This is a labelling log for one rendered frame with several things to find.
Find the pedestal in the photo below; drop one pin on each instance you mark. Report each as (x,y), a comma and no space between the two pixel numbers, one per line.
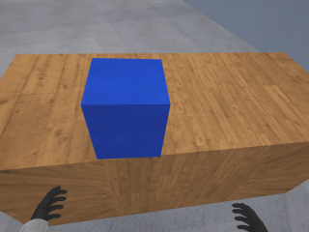
(237,128)

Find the carton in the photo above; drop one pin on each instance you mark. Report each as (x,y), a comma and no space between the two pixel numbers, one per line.
(126,107)

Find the left robot forearm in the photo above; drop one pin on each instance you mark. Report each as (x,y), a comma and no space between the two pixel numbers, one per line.
(35,225)

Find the left robot hand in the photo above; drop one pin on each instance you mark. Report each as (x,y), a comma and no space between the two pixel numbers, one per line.
(44,208)

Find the right robot hand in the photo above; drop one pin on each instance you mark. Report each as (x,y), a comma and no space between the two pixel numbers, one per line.
(250,217)

